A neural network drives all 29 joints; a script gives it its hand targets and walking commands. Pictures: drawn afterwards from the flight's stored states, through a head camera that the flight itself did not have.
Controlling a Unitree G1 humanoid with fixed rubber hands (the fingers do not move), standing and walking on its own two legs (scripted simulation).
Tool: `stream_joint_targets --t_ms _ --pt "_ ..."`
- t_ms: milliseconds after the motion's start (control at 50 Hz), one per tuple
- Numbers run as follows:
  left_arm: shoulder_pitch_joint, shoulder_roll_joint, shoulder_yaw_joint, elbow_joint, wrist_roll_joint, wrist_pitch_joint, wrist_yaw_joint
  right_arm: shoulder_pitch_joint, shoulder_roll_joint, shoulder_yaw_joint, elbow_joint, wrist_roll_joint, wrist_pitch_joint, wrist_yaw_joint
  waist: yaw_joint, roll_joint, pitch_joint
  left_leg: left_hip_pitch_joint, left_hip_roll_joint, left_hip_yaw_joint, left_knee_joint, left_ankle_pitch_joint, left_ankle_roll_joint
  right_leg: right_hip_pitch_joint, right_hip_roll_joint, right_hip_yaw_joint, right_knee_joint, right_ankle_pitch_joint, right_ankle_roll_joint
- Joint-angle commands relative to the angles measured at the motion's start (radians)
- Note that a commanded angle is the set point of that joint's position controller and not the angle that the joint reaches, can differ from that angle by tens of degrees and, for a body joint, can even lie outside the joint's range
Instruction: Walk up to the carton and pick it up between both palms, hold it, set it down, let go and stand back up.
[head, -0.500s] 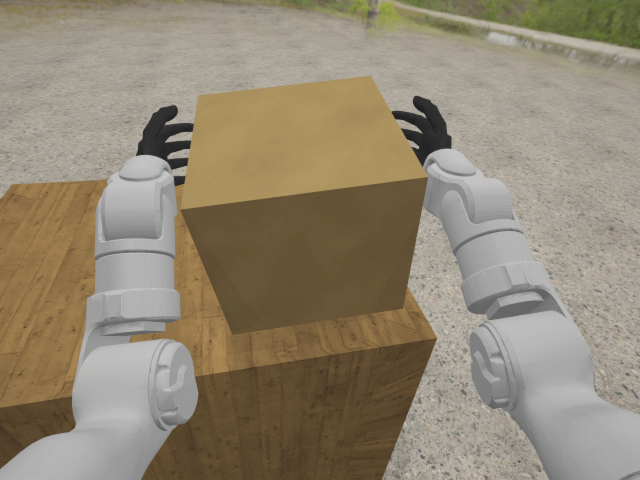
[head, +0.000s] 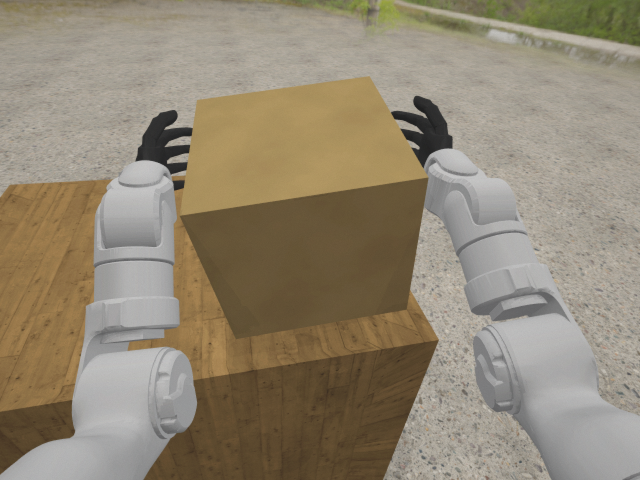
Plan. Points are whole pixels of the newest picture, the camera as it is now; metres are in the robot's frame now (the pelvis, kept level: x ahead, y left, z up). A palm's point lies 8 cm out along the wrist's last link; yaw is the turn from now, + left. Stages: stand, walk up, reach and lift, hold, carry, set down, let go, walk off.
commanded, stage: hold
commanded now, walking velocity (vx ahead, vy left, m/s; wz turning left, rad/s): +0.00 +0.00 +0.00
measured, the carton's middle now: (303, 206) +0.39 +0.00 +0.20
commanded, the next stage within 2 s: none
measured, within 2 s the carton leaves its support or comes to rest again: neither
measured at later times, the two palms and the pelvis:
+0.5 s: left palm (152, 172) +0.37 +0.17 +0.26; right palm (433, 158) +0.37 -0.15 +0.28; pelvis +0.00 +0.00 +0.00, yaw +0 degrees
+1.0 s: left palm (151, 169) +0.37 +0.17 +0.27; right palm (433, 155) +0.37 -0.15 +0.29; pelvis +0.00 +0.00 +0.00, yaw +0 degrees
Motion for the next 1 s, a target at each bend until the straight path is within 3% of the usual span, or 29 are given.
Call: stream_joint_targets --t_ms 0,160,360,420,700,800,880,980 --pt "-0.738 -0.549 -0.391 -0.178 -0.193 -0.092 -0.154 -0.711 0.631 0.232 -0.269 0.138 -0.027 0.122 -0.005 0.057 -0.321 0.109 -0.072 0.016 -0.009 0.233 -0.021 0.083 0.057 0.019 -0.004 0.208 0.023" --pt "-0.750 -0.546 -0.371 -0.139 -0.191 -0.097 -0.153 -0.737 0.635 0.219 -0.246 0.124 -0.023 0.126 0.003 0.050 -0.318 0.096 -0.069 0.017 -0.019 0.168 -0.009 0.052 0.057 0.022 -0.005 0.148 0.023" --pt "-0.732 -0.541 -0.359 -0.129 -0.191 -0.095 -0.164 -0.717 0.638 0.235 -0.254 0.141 -0.018 0.112 0.008 0.043 -0.322 0.099 -0.072 0.015 -0.013 0.211 -0.012 0.078 0.055 0.029 -0.004 0.203 0.029" --pt "-0.726 -0.541 -0.363 -0.146 -0.186 -0.090 -0.171 -0.700 0.635 0.239 -0.264 0.142 -0.013 0.105 -0.004 0.054 -0.323 0.105 -0.078 0.017 -0.006 0.224 -0.016 0.087 0.052 0.030 -0.001 0.224 0.028" --pt "-0.762 -0.553 -0.373 -0.142 -0.195 -0.096 -0.165 -0.730 0.633 0.216 -0.236 0.134 -0.010 0.122 -0.001 0.065 -0.307 0.082 -0.068 0.014 -0.022 0.161 -0.013 0.052 0.058 0.021 -0.003 0.133 0.020" --pt "-0.780 -0.555 -0.372 -0.142 -0.199 -0.104 -0.153 -0.745 0.644 0.221 -0.238 0.142 -0.012 0.125 0.009 0.061 -0.342 0.089 -0.069 0.009 -0.011 0.183 -0.012 0.048 0.059 0.026 0.001 0.161 0.023" --pt "-0.781 -0.548 -0.359 -0.113 -0.196 -0.100 -0.158 -0.731 0.638 0.202 -0.211 0.135 -0.009 0.125 0.000 0.057 -0.305 0.074 -0.067 0.012 -0.023 0.144 -0.010 0.037 0.056 0.023 -0.009 0.121 0.023" --pt "-0.781 -0.555 -0.363 -0.106 -0.201 -0.104 -0.156 -0.741 0.631 0.202 -0.208 0.141 -0.011 0.126 -0.008 0.059 -0.316 0.087 -0.065 0.006 -0.013 0.184 -0.017 0.044 0.058 0.021 -0.007 0.148 0.021"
